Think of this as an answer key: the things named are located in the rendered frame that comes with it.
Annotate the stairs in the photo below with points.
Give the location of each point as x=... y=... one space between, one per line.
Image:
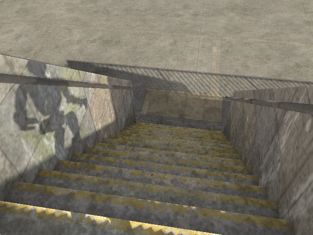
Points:
x=147 y=179

